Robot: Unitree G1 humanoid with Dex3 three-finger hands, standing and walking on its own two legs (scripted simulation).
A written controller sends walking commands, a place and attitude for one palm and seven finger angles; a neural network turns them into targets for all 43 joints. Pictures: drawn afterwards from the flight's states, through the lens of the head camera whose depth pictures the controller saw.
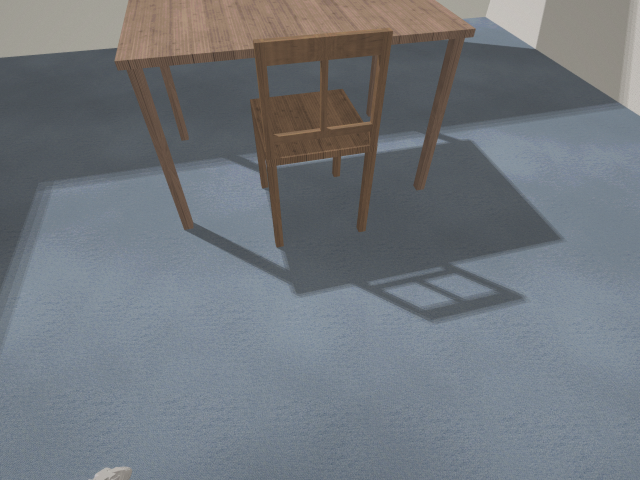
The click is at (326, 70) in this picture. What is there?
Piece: chair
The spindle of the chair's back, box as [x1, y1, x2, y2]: [320, 60, 328, 130]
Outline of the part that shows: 328,60 320,61 321,130 326,129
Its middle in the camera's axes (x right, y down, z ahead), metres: +0.01 -0.45 +1.21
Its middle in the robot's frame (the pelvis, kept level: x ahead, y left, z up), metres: +1.20 +0.05 -0.12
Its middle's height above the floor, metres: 0.65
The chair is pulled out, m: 0.00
